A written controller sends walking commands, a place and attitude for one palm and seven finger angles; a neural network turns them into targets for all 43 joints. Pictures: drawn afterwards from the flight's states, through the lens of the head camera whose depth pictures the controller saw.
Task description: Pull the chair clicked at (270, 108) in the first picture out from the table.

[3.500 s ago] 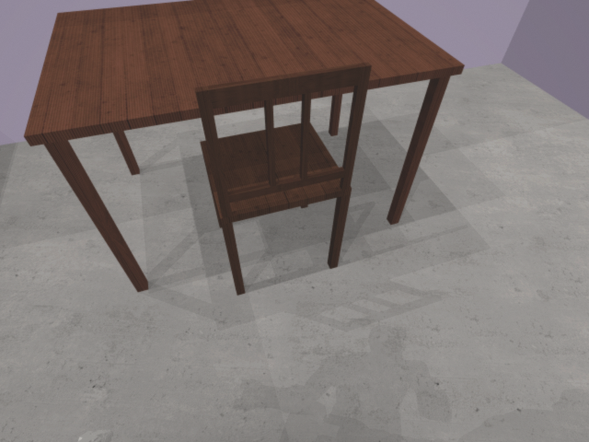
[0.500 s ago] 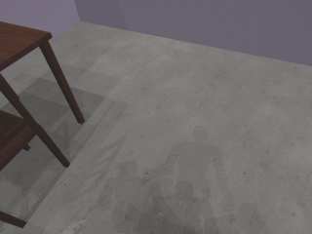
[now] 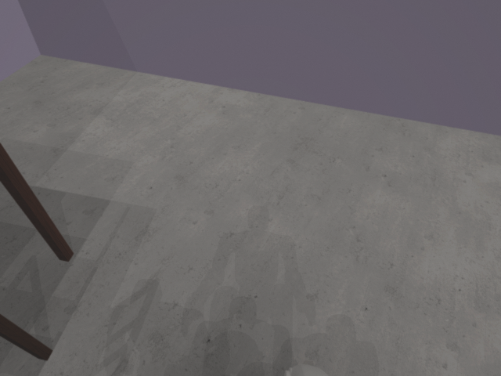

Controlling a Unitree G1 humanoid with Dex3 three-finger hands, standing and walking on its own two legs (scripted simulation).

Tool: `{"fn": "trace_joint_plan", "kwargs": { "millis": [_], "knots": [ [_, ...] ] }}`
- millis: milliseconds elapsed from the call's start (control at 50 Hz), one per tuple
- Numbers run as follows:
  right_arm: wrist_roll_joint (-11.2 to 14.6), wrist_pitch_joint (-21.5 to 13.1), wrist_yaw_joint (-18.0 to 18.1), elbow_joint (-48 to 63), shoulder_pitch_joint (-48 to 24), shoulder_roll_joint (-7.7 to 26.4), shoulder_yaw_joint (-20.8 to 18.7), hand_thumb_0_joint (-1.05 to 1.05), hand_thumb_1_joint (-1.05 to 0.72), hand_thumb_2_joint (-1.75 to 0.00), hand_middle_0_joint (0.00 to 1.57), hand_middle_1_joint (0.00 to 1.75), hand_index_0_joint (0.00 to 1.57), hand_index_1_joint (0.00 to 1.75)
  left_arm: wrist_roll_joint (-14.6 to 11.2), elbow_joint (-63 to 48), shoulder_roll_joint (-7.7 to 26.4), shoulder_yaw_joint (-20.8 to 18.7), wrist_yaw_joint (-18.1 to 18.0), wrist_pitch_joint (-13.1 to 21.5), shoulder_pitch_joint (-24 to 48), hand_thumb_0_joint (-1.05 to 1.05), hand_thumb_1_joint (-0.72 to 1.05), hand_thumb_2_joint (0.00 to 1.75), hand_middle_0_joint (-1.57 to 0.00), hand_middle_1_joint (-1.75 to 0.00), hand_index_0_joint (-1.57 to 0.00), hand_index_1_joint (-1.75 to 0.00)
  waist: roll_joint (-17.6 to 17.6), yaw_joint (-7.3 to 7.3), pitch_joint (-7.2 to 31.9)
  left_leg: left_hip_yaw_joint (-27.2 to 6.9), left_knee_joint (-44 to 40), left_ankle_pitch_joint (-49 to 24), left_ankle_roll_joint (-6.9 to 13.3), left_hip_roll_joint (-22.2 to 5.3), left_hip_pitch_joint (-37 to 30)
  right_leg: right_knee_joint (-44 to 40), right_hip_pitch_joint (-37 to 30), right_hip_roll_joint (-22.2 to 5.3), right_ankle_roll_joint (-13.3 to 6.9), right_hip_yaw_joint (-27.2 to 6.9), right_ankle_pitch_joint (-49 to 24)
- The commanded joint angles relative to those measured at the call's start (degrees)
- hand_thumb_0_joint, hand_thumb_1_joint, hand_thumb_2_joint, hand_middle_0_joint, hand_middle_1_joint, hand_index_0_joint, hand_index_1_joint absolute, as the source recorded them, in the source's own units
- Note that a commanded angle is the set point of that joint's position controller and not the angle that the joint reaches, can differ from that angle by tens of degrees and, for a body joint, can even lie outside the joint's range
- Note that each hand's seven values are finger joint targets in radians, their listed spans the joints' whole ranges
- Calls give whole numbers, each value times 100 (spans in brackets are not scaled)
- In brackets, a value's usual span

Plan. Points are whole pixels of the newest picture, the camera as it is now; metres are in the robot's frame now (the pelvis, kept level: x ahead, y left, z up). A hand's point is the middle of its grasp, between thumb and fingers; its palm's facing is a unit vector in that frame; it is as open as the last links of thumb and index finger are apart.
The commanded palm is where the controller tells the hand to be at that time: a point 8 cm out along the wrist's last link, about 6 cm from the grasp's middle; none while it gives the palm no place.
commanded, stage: walk to a spot facing it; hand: left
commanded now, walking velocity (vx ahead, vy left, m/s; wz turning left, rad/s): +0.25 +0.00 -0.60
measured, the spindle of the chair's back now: out of the picture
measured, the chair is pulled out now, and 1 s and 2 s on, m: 0.00 0.00 0.00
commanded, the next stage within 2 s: turn to face it in 0.28 s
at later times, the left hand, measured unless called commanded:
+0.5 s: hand (209, 285) +0.34 +0.11 -0.18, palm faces -0.24 -0.95 -0.22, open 7.4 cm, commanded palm none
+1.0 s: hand (150, 309) +0.27 +0.22 -0.18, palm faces +0.10 -0.97 -0.24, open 7.4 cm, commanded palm none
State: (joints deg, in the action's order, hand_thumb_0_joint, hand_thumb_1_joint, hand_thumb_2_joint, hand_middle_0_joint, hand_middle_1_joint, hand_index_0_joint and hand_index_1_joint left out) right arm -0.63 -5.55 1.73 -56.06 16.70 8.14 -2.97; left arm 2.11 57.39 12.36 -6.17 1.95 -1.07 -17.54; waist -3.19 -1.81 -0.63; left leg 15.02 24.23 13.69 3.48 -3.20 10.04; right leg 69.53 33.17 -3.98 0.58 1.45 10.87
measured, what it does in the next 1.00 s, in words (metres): walks ahead: right foot, then left foot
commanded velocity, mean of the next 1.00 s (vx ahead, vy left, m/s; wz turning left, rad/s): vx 0.01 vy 0.00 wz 0.18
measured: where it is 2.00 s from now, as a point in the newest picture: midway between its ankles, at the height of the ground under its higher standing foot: outside the picture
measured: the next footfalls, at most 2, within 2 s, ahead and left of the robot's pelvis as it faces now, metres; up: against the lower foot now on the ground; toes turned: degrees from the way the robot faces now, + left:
right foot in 0.36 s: +0.26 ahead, -0.13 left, +0.00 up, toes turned -18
left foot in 0.80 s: +0.27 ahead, +0.09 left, +0.00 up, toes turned +5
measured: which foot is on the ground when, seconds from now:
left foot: down 0.00-0.36, up 0.38-0.78, down 0.80-1.00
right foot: up 0.00-0.34, down 0.36-0.80, up 0.82-1.00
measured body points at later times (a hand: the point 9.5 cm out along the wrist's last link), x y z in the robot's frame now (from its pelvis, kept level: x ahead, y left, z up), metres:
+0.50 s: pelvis +0.17 -0.04 -0.02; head +0.21 -0.05 +0.42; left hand +0.35 +0.16 -0.16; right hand +0.08 -0.25 -0.18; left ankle +0.11 +0.11 -0.64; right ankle +0.22 -0.11 -0.74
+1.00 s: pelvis +0.23 +0.00 +0.00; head +0.27 +0.03 +0.44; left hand +0.27 +0.27 -0.16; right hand +0.28 -0.24 -0.14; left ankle +0.23 +0.09 -0.74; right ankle +0.20 -0.15 -0.66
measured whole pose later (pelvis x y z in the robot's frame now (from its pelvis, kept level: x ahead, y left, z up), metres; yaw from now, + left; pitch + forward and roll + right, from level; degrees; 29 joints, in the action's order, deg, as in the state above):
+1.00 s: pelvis +0.23 +0.00 +0.00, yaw +2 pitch +1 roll -1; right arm -0.9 0.2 0.9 -55.8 14.0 9.2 -2.6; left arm 0.9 56.6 14.0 -5.9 -1.3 -2.9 -12.8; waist -1.9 0.3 -2.9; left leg 3.5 28.4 14.6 3.2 0.0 15.3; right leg 63.1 28.3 -4.6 4.9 1.9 22.1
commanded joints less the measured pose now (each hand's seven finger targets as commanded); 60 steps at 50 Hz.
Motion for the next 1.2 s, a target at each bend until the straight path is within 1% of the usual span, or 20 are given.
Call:
{"fn": "trace_joint_plan", "kwargs": {
  "millis": [0, 200, 280, 300, 320, 340, 360, 400, 480, 560, 660, 740, 760, 780, 800, 820, 860, 920, 1100, 1180],
  "knots": [
    [19, -102, 13, 16, 750, 684, -99, 0, -90, -90, 20, 30, 20, 30, 20, -398, -19, 50, 85, 20, 207, 0, 90, 90, -20, -30, -20, -30, 747, 120, -390, -840, -1473, -1085, 23, -1612, -669, -342, 1094, -303, 123, -63, -494],
    [-71, 119, 49, -305, 1242, 757, -76, 0, -90, -90, 20, 30, 20, 30, -41, -797, -157, 181, 87, 19, 1550, 0, 90, 90, -20, -30, -20, -30, 1001, 476, -682, 155, -632, -3690, 226, -1595, -1144, -2452, 525, 76, -16, 724, -236],
    [-59, 204, 31, -203, 1053, 1053, -222, 0, -90, -90, 20, 30, 20, 30, -21, -713, 95, 154, 33, 122, 983, 0, 90, 90, -20, -30, -20, -30, 1128, 166, -45, 388, 856, -5147, 136, -1725, -1383, -3131, -703, 489, -309, 992, 149],
    [-39, 219, 17, -130, 957, 1105, -228, 0, -90, -90, 20, 30, 20, 30, -1, -571, 249, 112, 12, 203, 438, 0, 90, 90, -20, -30, -20, -30, 1081, -128, 330, 415, 1827, -5021, -28, -1618, -1090, -3582, -1679, 609, -365, 1053, -69],
    [40, 241, -41, -8, 903, 1043, -211, 0, -90, -90, 20, 30, 20, 30, -2, -372, 686, 2, -34, 301, -348, 0, 90, 90, -20, -30, -20, -30, 550, -514, 970, 367, 3351, -3568, -308, -1510, 94, -3920, -3484, 54, -602, 429, -1442],
    [130, 238, -44, 221, 1083, 620, -139, 0, -90, -90, 20, 30, 20, 30, -77, -328, 1361, -128, -123, 377, -771, 0, 90, 90, -20, -30, -20, -30, -771, -459, 1786, 118, 5454, 2000, -750, -383, 2226, -3865, -5152, -1947, -1542, -2553, -4634],
    [90, 254, 47, 303, 700, 691, -141, 0, -90, -90, 20, 30, 20, 30, -227, -303, 1493, -161, -210, 291, -811, 0, 90, 90, -20, -30, -20, -30, -210, -491, 1753, -884, 6004, 2335, -718, -318, 2474, -4111, -4768, -2184, -1913, -2326, -5803],
    [13, 375, 44, 207, 629, 600, -100, 0, -90, -90, 20, 30, 20, 30, -179, -552, 1001, -10, -317, 248, 90, 0, 90, 90, -20, -30, -20, -30, -230, -82, 1214, -1435, 5964, 1475, -685, -506, 2229, -4679, -3301, -1812, -1571, -2028, -3524],
    [-68, 659, 23, -333, 1262, 275, 22, 0, -90, -90, 20, 30, 20, 30, -73, -548, 402, 232, -400, 313, 1029, 0, 90, 90, -20, -30, -20, -30, 122, 667, 430, -1456, 4434, 761, -640, -537, 1205, -5219, -1251, -1102, -1038, -384, -1881],
    [-49, 707, -49, -255, 850, 269, 23, 0, -90, -90, 20, 30, 20, 30, -86, -446, 339, 245, -339, 230, 883, 0, 90, 90, -20, -30, -20, -30, -417, 412, 88, -1222, 3311, 713, -623, -303, 1189, -5615, -1312, -1029, -916, -191, -130],
    [-26, 676, -138, 111, -81, 330, -36, 0, -90, -90, 20, 30, 20, 30, -43, -402, 564, 94, -377, 153, 537, 0, 90, 90, -20, -30, -20, -30, -404, 63, -127, -1024, 2368, 1156, -631, -218, 1359, -5367, -1881, -1462, -1024, -194, -384],
    [-39, 660, -175, 168, 105, 424, -68, 0, -90, -90, 20, 30, 20, 30, -97, -445, 670, 20, -378, 94, 509, 0, 90, 90, -20, -30, -20, -30, -280, 202, 39, -816, 910, 293, -585, -116, 502, -4507, -1796, -1419, -588, 361, -543],
    [-48, 641, -189, 153, 270, 632, -124, 0, -90, -90, 20, 30, 20, 30, -128, -483, 581, 24, -363, 55, 468, 0, 90, 90, -20, -30, -20, -30, 210, 293, 143, -1124, 255, -207, -478, -310, 44, -3942, -1461, -1244, -320, 575, -126],
    [-91, 605, -184, 242, 446, 1143, -232, 0, -90, -90, 20, 30, 20, 30, -159, -631, 300, 49, -329, 13, 396, 0, 90, 90, -20, -30, -20, -30, 1845, 354, 175, -2837, -383, -1381, 32, -1481, -306, -2742, -556, -540, 133, 970, 1164],
    [-123, 614, -144, 291, 619, 1485, -300, 0, -90, -90, 20, 30, 20, 30, -146, -907, 189, 119, -323, 14, 728, 0, 90, 90, -20, -30, -20, -30, 2237, 526, 67, -3918, -789, -2480, 806, -2349, -220, -1502, 38, -136, 322, 699, 2564],
    [-129, 587, -66, 168, 689, 1417, -299, 0, -90, -90, 20, 30, 20, 30, -67, -876, 298, 83, -354, -26, 999, 0, 90, 90, -20, -30, -20, -30, 1708, 592, 201, -3829, -771, -2383, 862, -2110, -209, -692, 136, -128, 249, 134, 2306],
    [-90, 532, -14, 295, 149, 1264, -233, 0, -90, -90, 20, 30, 20, 30, -91, -736, 330, 31, -310, 13, 900, 0, 90, 90, -20, -30, -20, -30, 1084, 308, 184, -3141, -529, -2625, 661, -1609, -312, -219, 329, -182, 301, -145, 1455],
    [-37, 475, 0, 359, -67, 1241, -221, 0, -90, -90, 20, 30, 20, 30, -119, -545, 387, 24, -286, -14, 594, 0, 90, 90, -20, -30, -20, -30, 999, 212, 438, -2501, -452, -3109, 474, -1164, -548, -376, 82, -170, 456, -116, 987],
    [-55, 598, -57, 344, -2, 1515, -375, 0, -90, -90, 20, 30, 20, 30, -170, -812, 468, 71, -321, -39, 1053, 0, 90, 90, -20, -30, -20, -30, 1210, 447, 372, -3126, -301, -2777, 651, -1041, -674, -1843, -294, 64, 552, -118, 1394],
    [-68, 663, -85, 517, -424, 1626, -430, 0, -90, -90, 20, 30, 20, 30, -199, -842, 516, 87, -344, -4, 747, 0, 90, 90, -20, -30, -20, -30, 1370, 270, 370, -3399, -83, -2625, 569, -886, 22, -2866, -1250, 292, 437, -61, 1281]
  ]
}}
